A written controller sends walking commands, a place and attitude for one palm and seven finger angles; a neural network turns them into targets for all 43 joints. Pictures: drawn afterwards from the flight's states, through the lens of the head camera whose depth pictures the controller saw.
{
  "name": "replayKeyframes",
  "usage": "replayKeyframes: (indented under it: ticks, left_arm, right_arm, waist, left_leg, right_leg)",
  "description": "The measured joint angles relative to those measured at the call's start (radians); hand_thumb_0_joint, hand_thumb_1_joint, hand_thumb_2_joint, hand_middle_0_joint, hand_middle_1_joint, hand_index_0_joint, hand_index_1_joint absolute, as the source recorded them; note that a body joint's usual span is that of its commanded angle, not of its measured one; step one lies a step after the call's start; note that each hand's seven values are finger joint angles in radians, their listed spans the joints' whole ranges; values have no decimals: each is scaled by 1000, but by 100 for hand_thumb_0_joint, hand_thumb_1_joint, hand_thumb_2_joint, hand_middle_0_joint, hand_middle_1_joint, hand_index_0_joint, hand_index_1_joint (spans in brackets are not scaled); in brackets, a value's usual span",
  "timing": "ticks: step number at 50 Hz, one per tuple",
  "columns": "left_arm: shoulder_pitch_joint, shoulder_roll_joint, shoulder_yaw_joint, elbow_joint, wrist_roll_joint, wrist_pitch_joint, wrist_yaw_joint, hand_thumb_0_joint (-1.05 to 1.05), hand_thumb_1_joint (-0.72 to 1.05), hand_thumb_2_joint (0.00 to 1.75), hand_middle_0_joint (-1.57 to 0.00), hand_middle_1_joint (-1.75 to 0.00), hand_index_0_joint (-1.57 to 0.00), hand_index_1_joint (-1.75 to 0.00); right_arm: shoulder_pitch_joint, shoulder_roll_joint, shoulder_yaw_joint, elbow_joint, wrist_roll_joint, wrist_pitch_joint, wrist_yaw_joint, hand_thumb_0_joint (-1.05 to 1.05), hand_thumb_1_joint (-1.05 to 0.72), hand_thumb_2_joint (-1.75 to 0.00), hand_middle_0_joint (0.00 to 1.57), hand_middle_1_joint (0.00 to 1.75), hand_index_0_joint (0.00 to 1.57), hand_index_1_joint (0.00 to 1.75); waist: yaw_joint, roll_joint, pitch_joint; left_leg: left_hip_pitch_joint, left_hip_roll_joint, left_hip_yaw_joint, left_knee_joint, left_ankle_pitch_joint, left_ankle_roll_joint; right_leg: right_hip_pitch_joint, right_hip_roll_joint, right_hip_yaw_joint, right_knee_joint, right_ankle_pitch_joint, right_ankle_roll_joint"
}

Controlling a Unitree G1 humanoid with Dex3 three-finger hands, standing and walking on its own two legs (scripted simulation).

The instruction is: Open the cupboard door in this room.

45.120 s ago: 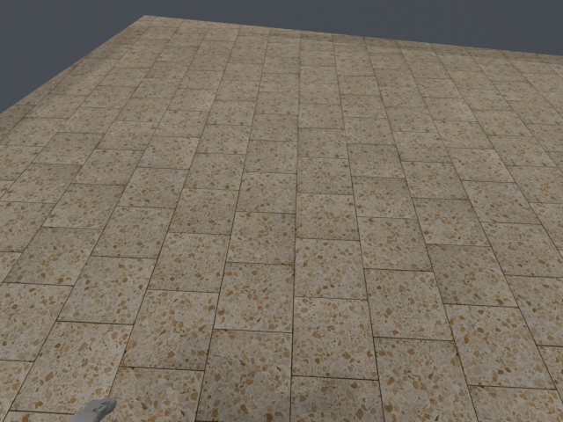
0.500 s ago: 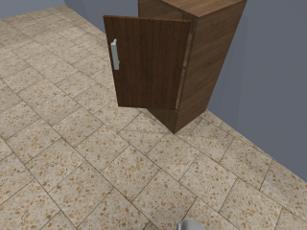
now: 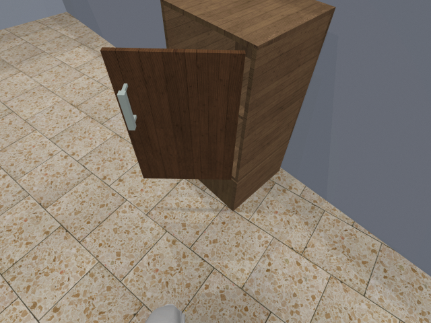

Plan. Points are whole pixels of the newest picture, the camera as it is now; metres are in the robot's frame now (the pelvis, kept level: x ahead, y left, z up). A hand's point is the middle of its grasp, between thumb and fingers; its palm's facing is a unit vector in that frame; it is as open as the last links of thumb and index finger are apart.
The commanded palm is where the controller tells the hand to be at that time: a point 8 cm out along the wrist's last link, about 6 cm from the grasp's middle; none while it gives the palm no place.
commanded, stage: take the last steps up to it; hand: left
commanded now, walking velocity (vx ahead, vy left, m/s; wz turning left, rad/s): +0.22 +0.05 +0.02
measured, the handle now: (128, 107) +0.70 +0.31 -0.06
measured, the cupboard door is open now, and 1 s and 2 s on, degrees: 46 46 46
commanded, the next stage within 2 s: come to a stop and stand still in 0.20 s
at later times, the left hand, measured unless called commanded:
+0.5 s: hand (114, 304) +0.18 +0.24 -0.18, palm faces +0.03 -0.98 -0.18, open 7.3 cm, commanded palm none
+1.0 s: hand (120, 301) +0.19 +0.23 -0.19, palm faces +0.04 -0.98 -0.21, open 7.4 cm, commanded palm none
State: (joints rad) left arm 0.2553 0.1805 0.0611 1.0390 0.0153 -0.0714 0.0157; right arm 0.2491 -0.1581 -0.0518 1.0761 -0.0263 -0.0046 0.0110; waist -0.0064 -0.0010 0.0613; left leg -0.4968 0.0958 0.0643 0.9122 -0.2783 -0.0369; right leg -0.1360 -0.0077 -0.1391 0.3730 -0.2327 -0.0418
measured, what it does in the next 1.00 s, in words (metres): walks ahead: left foot, then right foot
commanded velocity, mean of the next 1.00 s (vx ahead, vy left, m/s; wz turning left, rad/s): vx -0.04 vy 0.01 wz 0.00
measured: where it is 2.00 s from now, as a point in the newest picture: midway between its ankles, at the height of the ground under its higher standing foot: outside the picture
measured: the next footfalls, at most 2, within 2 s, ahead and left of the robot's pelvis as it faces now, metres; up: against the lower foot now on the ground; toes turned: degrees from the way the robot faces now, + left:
left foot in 0.16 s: +0.18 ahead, +0.14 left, +0.00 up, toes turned +6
right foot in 0.62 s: +0.18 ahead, -0.08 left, +0.00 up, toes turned +0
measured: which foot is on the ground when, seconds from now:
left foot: up 0.00-0.14, down 0.16-0.64, up 0.66-0.94, down 0.96-1.00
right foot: down 0.00-0.18, up 0.20-0.60, down 0.62-1.00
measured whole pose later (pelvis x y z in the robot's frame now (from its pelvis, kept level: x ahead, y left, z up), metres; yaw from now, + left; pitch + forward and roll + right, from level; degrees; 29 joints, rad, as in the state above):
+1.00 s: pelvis +0.13 +0.04 -0.01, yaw -1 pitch -1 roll +0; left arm 0.18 0.18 0.03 1.03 0.01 0.01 0.05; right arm 0.18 -0.20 -0.04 1.02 -0.01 0.03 -0.02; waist 0.01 -0.02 0.07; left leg -0.23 0.01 0.04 0.56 -0.28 0.00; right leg -0.25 -0.04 -0.05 0.56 -0.28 0.02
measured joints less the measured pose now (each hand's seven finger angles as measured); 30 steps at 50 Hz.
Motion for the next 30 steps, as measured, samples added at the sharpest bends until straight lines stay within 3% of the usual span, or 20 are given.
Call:
replayKeyframes:
  ticks: [4,8,11,13,16,21,27,30]
  left_arm:
    - [65,-4,-9,52,7,10,-9,-1,94,90,-20,-30,-20,-30]
    - [128,-13,-14,90,7,28,-15,0,92,90,-20,-30,-20,-30]
    - [130,-12,-18,103,3,53,-18,1,92,90,-20,-30,-20,-29]
    - [108,-11,-18,99,6,63,-17,1,92,90,-20,-30,-19,-29]
    - [59,-10,-16,74,11,64,-20,1,91,90,-20,-30,-19,-29]
    - [-15,-9,-18,27,7,70,-2,1,92,90,-20,-30,-19,-29]
    - [-74,23,-14,-3,4,107,3,1,93,90,-20,-30,-19,-29]
    - [-87,29,-13,-21,5,114,2,1,92,90,-20,-30,-19,-29]
  right_arm:
    - [-67,-17,-6,-31,0,-6,7,1,-92,-90,19,30,19,30]
    - [-105,-25,2,-56,-2,-29,11,1,-92,-90,19,30,19,30]
    - [-120,-14,9,-78,-9,-53,-3,1,-92,-90,19,30,20,30]
    - [-112,-1,19,-85,-8,-55,-14,0,-91,-90,19,30,20,30]
    - [-80,19,32,-76,-3,-55,-28,0,-91,-90,20,30,20,30]
    - [-36,9,33,-40,3,-45,-51,-1,-95,-90,20,30,20,30]
    - [-7,26,37,-4,-1,2,-54,0,-93,-90,20,30,20,30]
    - [1,24,28,2,1,17,-53,0,-92,-90,20,30,20,30]
  waist:
    - [30,-5,-12]
    - [53,-18,-25]
    - [53,-45,-14]
    - [53,-55,-7]
    - [49,-58,-4]
    - [32,-55,-8]
    - [4,-45,-4]
    - [-5,-28,-2]
  left_leg:
    - [21,-9,13,-179,30,1]
    - [126,-39,34,-363,74,16]
    - [134,-65,58,-319,73,91]
    - [160,-76,71,-335,48,105]
    - [212,-94,76,-417,70,104]
    - [276,-113,74,-517,97,109]
    - [287,-94,64,-478,51,89]
    - [272,-78,65,-434,22,71]
  right_leg:
    - [51,-8,6,-11,-35,25]
    - [72,-31,15,71,-126,63]
    - [-45,-57,57,390,-256,41]
    - [-151,-57,79,605,-258,30]
    - [-270,-67,89,722,-176,34]
    - [-324,-74,113,575,-85,59]
    - [-236,-49,98,374,-130,62]
    - [-169,-36,90,266,-68,53]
